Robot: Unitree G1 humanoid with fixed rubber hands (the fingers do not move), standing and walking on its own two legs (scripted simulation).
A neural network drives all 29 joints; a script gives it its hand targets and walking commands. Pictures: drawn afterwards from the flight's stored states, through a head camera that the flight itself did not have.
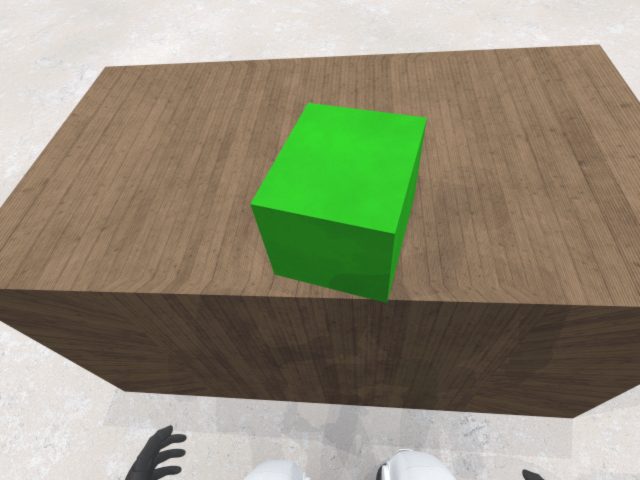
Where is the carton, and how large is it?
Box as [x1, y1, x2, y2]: [250, 103, 426, 302]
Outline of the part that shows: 308,103 250,204 274,273 278,275 386,302 413,199 426,118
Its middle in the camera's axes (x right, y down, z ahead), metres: +0.04 -0.06 +0.62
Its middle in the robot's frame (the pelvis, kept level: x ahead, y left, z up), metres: +0.50 -0.02 +0.01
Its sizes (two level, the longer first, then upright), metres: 0.228 0.192 0.179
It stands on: a pedestal, 0.68 m high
